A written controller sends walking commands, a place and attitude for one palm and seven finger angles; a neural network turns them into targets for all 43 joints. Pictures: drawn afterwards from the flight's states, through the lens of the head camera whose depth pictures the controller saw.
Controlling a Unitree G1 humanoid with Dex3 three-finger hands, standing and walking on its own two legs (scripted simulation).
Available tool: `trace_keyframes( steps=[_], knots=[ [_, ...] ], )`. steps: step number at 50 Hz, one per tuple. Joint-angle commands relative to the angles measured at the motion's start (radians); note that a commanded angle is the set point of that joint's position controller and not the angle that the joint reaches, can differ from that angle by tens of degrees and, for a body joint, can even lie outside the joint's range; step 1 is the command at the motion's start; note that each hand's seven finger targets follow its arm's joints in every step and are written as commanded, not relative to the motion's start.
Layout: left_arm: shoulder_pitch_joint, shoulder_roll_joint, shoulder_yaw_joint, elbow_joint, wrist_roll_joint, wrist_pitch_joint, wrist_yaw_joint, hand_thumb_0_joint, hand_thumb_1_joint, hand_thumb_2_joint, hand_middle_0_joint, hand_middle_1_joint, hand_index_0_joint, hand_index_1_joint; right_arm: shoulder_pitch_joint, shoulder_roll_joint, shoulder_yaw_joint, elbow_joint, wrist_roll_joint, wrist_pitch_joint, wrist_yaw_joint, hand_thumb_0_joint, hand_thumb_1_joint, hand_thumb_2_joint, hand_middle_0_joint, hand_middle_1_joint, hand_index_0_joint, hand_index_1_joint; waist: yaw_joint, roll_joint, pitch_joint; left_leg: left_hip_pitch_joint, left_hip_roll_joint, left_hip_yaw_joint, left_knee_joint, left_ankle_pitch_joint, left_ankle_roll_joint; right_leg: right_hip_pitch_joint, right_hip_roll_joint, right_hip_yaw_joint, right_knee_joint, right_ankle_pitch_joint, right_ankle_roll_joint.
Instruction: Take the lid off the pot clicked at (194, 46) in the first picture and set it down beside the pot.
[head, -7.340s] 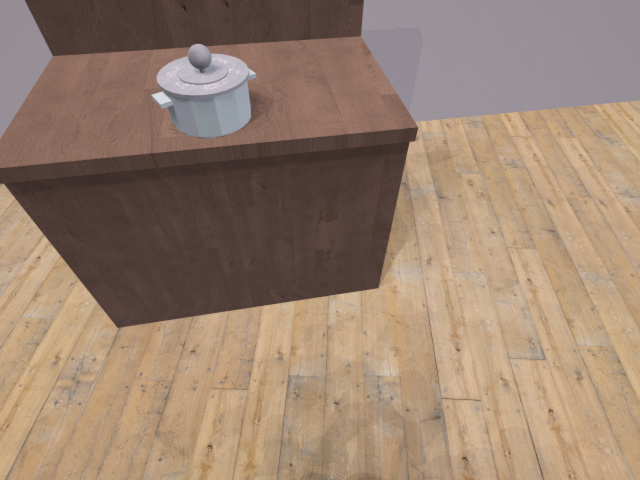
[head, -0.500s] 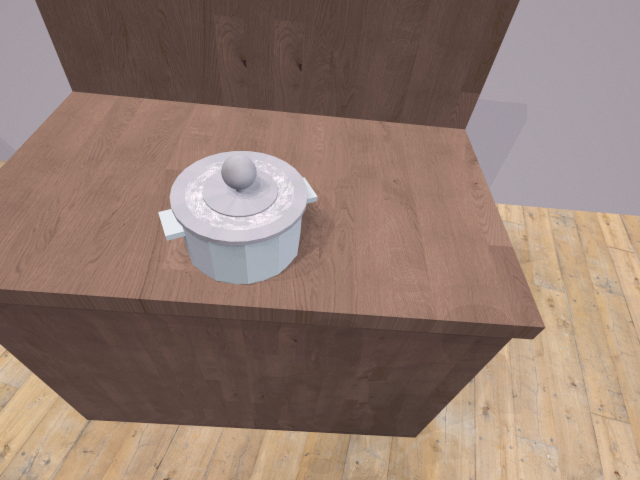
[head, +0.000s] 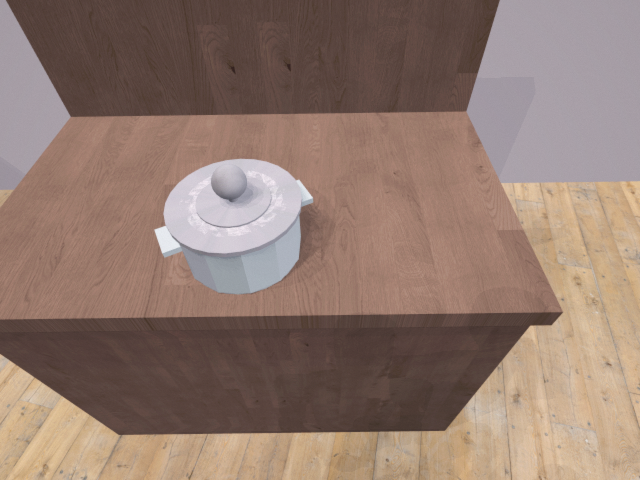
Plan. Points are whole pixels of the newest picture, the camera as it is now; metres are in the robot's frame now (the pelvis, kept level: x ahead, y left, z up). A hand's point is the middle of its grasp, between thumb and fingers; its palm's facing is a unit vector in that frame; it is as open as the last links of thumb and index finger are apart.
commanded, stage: look again from close up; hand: left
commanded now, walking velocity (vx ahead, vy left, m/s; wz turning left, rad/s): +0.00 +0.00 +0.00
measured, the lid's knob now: (229, 182) +0.48 +0.16 +0.11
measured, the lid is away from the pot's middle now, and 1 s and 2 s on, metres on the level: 0.00 0.00 0.00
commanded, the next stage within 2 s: lift the closed hand beside the body in 0.80 s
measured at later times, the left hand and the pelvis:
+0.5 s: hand out of the picture +0.02 +0.15 -0.17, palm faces +0.01 -0.98 -0.20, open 7.3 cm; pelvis +0.01 -0.02 +0.01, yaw -1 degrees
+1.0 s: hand out of the picture +0.06 +0.17 -0.13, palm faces +0.12 -0.95 -0.28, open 7.1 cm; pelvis +0.00 -0.02 +0.01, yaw +0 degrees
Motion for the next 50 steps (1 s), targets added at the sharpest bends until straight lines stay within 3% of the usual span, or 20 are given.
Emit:
trace_keyframes(
  steps=[1, 9, 15, 22, 23, 37, 44, 45, 46, 47, 48, 49, 50],
  knots=[
    [0.059, 0.091, 0.011, -0.033, -0.006, -0.029, 0.007, 0.0, 0.9, 0.9, -0.2, -0.3, -0.2, -0.3, 0.045, -0.083, -0.012, -0.056, 0.01, -0.035, -0.011, 0.0, -0.9, -0.9, 0.2, 0.3, 0.2, 0.3, -0.007, -0.1, 0.014, 0.044, 0.127, -0.157, -0.115, 0.291, -0.015, -0.018, -0.065, 0.1, -0.063, 0.215, -0.078],
    [0.064, 0.118, 0.02, -0.046, -0.006, -0.015, 0.008, 0.0, 0.9, 0.9, -0.2, -0.3, -0.2, -0.3, 0.002, -0.104, -0.009, -0.051, 0.013, -0.033, -0.016, 0.0, -0.9, -0.9, 0.2, 0.3, 0.2, 0.3, 0.003, -0.049, 0.044, 0.085, 0.129, -0.147, -0.145, 0.321, -0.021, -0.008, -0.072, 0.102, -0.085, 0.23, -0.069],
    [0.051, 0.13, 0.02, -0.059, -0.005, -0.009, 0.006, 0.0, 0.9, 0.9, -0.2, -0.3, -0.2, -0.3, -0.021, -0.109, -0.006, -0.046, 0.013, -0.031, -0.016, 0.0, -0.9, -0.9, 0.2, 0.3, 0.2, 0.3, 0.007, -0.052, 0.057, 0.093, 0.129, -0.141, -0.166, 0.301, -0.025, 0.0, -0.078, 0.105, -0.108, 0.229, -0.065],
    [0.047, 0.145, 0.02, -0.069, -0.007, -0.012, 0.005, 0.0, 0.9, 0.9, -0.2, -0.3, -0.2, -0.3, -0.02, -0.109, -0.004, -0.033, 0.015, -0.035, -0.016, 0.0, -0.9, -0.9, 0.2, 0.3, 0.2, 0.3, 0.009, -0.05, 0.014, 0.129, 0.135, -0.134, -0.171, 0.359, -0.03, 0.036, -0.088, 0.109, -0.119, 0.301, -0.065],
    [0.044, 0.15, 0.022, -0.07, -0.007, -0.012, 0.004, 0.0, 0.9, 0.9, -0.2, -0.3, -0.2, -0.3, -0.023, -0.109, -0.005, -0.033, 0.015, -0.035, -0.016, 0.0, -0.9, -0.9, 0.2, 0.3, 0.2, 0.3, 0.012, -0.068, 0.021, 0.123, 0.137, -0.135, -0.173, 0.351, -0.028, 0.039, -0.086, 0.102, -0.123, 0.301, -0.064],
    [0.049, 0.143, 0.017, -0.058, -0.009, -0.012, 0.003, 0.0, 0.9, 0.9, -0.2, -0.3, -0.2, -0.3, 0.002, -0.097, 0.001, 0.01, 0.018, -0.037, -0.017, 0.0, -0.9, -0.9, 0.2, 0.3, 0.2, 0.3, 0.013, -0.048, 0.037, 0.126, 0.138, -0.13, -0.201, 0.332, -0.033, 0.048, -0.093, 0.109, -0.153, 0.289, -0.065],
    [0.06, 0.139, 0.016, -0.048, -0.009, -0.015, 0.001, 0.0, 0.9, 0.9, -0.2, -0.3, -0.2, -0.3, 0.007, -0.09, 0.0, 0.025, 0.02, -0.036, -0.016, 0.0, -0.9, -0.9, 0.2, 0.3, 0.2, 0.3, 0.015, -0.079, 0.043, 0.12, 0.138, -0.125, -0.202, 0.287, -0.034, 0.049, -0.097, 0.113, -0.168, 0.295, -0.066],
    [0.088, 0.148, 0.02, -0.005, 0.01, -0.034, 0.035, 0.0, 0.9, 0.9, -0.2, -0.3, -0.2, -0.3, -0.073, -0.132, -0.008, -0.04, 0.02, -0.034, -0.009, 0.0, -0.9, -0.9, 0.2, 0.3, 0.2, 0.3, 0.026, -0.042, 0.065, 0.058, 0.143, -0.085, -0.006, 0.446, -0.062, 0.022, -0.129, 0.142, -0.141, 0.638, -0.04],
    [-0.581, 0.31, 0.025, -1.228, -0.11, -0.18, 0.04, 0.0, 0.9, 0.9, -0.244, -0.348, -0.244, -0.348, -0.064, -0.245, -0.019, -0.359, 0.09, -0.206, -0.003, 0.0, -0.9, -0.9, 0.2, 0.3, 0.2, 0.3, 0.021, 0.116, -0.384, 0.272, 0.049, -0.137, -0.158, 0.481, -0.082, 0.155, -0.048, 0.07, -0.076, 0.519, -0.06],
    [-0.197, 0.268, 0.031, -1.054, -0.04, -0.096, 0.083, 0.0, 0.9, 0.9, -0.288, -0.396, -0.288, -0.396, -0.13, -0.184, 0.002, -0.328, 0.09, -0.272, -0.042, 0.0, -0.9, -0.9, 0.2, 0.3, 0.2, 0.3, 0.036, 0.294, -0.373, 0.346, 0.086, -0.118, -0.164, 0.605, -0.087, 0.086, -0.013, 0.066, -0.066, 0.361, -0.079],
    [-0.162, 0.242, 0.021, -0.996, -0.072, -0.026, 0.118, 0.0, 0.9, 0.9, -0.332, -0.444, -0.332, -0.444, -0.153, -0.204, -0.007, -0.263, 0.094, -0.279, -0.042, 0.0, -0.9, -0.9, 0.2, 0.3, 0.2, 0.3, 0.036, 0.233, -0.292, 0.267, 0.08, -0.115, -0.143, 0.534, -0.11, 0.055, -0.008, 0.018, -0.077, 0.279, -0.065],
    [-0.012, 0.119, -0.039, -0.956, -0.07, 0.035, 0.115, 0.0, 0.9, 0.9, -0.376, -0.492, -0.376, -0.492, -0.132, -0.186, -0.008, -0.283, 0.102, -0.287, -0.036, 0.0, -0.9, -0.9, 0.2, 0.3, 0.2, 0.3, 0.022, 0.184, -0.241, 0.253, 0.075, -0.121, -0.172, 0.502, -0.099, 0.068, -0.003, 0.003, -0.11, 0.283, -0.062],
    [-0.003, 0.047, -0.091, -0.955, -0.058, 0.047, 0.104, 0.0, 0.9, 0.9, -0.42, -0.54, -0.42, -0.54, -0.147, -0.18, 0.001, -0.322, 0.088, -0.302, -0.029, 0.0, -0.9, -0.9, 0.2, 0.3, 0.2, 0.3, 0.01, 0.058, -0.128, 0.222, 0.067, -0.127, -0.186, 0.458, -0.079, 0.06, 0.005, -0.02, -0.129, 0.289, -0.053]
  ],
)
